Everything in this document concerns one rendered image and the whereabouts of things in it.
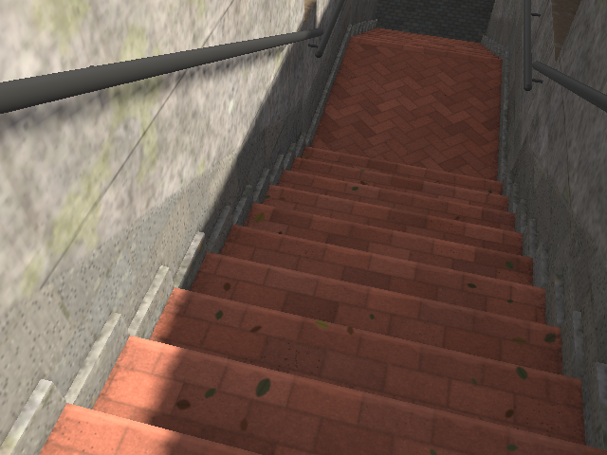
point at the stairs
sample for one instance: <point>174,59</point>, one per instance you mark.
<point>367,307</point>
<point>414,39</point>

